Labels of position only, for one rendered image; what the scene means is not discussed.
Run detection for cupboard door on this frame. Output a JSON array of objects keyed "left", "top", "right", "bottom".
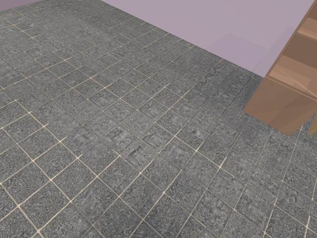
[{"left": 307, "top": 113, "right": 317, "bottom": 136}]

